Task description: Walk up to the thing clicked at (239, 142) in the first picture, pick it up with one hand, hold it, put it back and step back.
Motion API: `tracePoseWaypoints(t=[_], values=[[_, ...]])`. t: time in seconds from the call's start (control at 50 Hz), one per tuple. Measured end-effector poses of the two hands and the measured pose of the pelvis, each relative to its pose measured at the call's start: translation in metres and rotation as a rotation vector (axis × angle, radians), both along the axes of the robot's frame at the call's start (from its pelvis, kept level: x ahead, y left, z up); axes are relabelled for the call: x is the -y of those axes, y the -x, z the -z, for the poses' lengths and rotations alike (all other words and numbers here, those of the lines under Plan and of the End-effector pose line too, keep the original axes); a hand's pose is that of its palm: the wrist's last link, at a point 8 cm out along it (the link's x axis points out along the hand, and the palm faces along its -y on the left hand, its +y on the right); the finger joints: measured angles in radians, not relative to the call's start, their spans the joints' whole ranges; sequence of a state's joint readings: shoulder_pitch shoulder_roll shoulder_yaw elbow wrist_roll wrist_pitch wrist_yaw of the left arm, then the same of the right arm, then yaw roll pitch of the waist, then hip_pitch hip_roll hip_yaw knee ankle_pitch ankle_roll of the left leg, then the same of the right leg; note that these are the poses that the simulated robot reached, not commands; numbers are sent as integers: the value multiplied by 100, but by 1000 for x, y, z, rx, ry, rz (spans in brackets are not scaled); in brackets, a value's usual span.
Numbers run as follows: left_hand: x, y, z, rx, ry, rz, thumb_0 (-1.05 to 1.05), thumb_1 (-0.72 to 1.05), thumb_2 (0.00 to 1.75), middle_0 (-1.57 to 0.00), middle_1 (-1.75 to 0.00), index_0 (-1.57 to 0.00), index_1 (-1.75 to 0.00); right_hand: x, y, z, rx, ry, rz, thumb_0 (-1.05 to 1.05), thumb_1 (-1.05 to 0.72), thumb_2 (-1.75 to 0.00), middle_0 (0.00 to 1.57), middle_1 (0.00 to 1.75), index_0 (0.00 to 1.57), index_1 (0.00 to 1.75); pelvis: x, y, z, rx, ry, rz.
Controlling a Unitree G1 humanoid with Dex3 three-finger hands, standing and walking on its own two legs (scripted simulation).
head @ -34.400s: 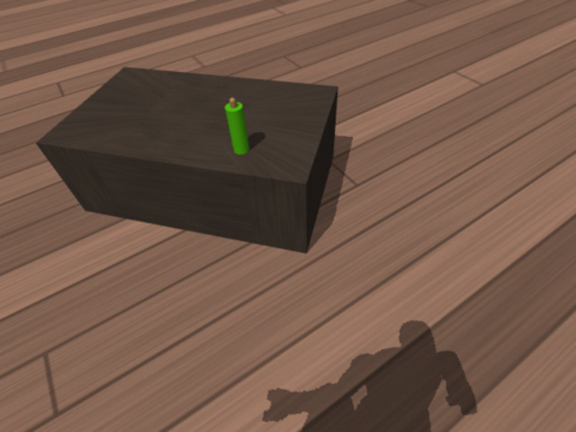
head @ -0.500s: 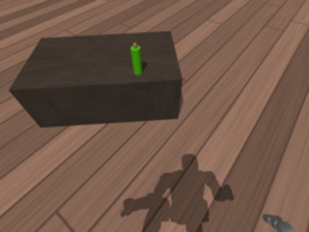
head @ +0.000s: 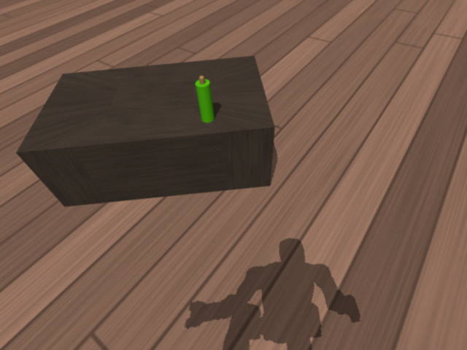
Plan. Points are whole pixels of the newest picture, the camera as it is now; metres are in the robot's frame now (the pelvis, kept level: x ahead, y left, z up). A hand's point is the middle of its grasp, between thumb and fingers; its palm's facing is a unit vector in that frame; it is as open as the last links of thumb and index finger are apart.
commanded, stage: step back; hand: left
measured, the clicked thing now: (204, 98) +1.11 +0.15 -0.24
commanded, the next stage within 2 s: stand in 0.36 s
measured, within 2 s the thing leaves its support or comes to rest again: neither
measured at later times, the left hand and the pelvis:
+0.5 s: hand out of the picture +0.14 +0.26 -0.15, palm faces +0.01 -0.94 -0.34, open 7.4 cm; pelvis +0.03 +0.01 +0.01, yaw +0 degrees
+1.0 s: hand out of the picture +0.06 +0.25 -0.14, palm faces +0.00 -0.94 -0.34, open 7.4 cm; pelvis +0.00 +0.00 +0.02, yaw +1 degrees
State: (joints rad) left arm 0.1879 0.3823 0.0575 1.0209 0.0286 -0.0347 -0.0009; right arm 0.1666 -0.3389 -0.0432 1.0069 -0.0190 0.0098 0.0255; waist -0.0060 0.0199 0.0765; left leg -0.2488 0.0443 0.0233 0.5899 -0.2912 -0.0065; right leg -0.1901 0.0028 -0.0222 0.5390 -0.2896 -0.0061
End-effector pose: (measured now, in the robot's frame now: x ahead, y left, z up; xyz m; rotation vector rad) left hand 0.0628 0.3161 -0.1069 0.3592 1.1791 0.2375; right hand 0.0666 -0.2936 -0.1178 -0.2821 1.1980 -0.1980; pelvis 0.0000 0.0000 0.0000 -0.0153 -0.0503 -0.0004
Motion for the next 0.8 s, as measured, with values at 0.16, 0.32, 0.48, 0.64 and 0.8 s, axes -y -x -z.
tracePoseWaypoints(t=[0.16,0.32,0.48,0.64,0.8], values=[[1,-31,1,17,18,-15,1,90,90,-20,-30,-21,-30,-1,-19,3,-22,17,-7,1,-90,-89,20,30,20,30,-8,-24,1,-15,-19,-17],[2,-73,4,73,38,-5,1,90,90,-20,-30,-21,-30,-8,-49,-4,4,29,-16,1,-90,-89,20,30,20,30,-8,-37,0,-23,-16,-15],[9,-74,3,48,55,-2,1,90,90,-20,-30,-21,-30,-11,-73,-14,67,34,-38,1,-90,-89,20,30,20,30,-9,-35,-5,-12,-17,-7],[18,-50,-1,0,67,2,1,90,90,-20,-30,-21,-30,-11,-69,-19,68,15,-48,1,-90,-89,20,30,20,30,-6,-23,-13,-1,-14,-9],[19,-21,-4,-31,65,-12,1,90,90,-20,-30,-21,-30,-9,-44,-17,30,0,-45,1,-90,-89,20,30,20,30,-2,-10,-17,8,-13,-11]])
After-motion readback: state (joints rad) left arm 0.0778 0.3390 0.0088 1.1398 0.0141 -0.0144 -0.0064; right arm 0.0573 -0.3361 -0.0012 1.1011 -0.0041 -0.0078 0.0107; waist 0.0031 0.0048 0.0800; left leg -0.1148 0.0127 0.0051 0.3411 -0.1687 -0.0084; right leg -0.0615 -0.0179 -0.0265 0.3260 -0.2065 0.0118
